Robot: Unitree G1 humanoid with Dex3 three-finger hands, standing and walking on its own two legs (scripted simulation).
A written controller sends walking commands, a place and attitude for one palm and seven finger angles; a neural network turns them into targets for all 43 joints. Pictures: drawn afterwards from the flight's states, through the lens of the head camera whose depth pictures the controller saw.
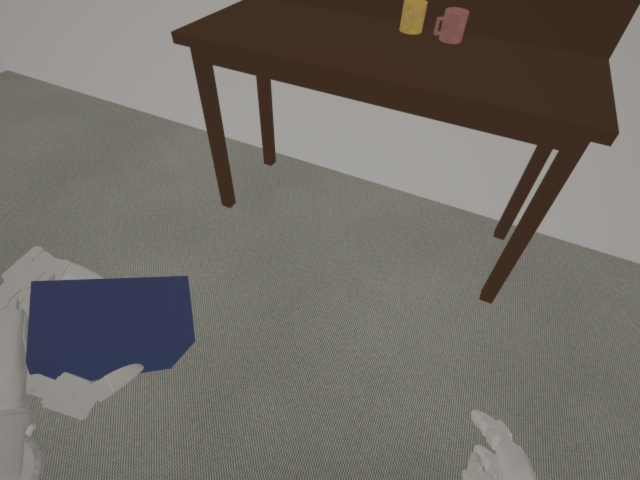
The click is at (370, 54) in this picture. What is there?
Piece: table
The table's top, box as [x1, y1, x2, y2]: [171, 0, 618, 145]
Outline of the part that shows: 171,32 173,42 598,143 610,145 618,133 608,60 468,34 463,34 460,43 448,44 441,42 438,39 438,35 435,36 432,33 434,28 423,26 421,33 410,35 402,33 398,30 399,22 279,0 242,0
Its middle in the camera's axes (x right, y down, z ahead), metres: +0.21 -0.62 +1.28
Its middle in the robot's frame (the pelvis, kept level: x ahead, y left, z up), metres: +1.38 -0.14 -0.01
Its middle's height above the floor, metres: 0.77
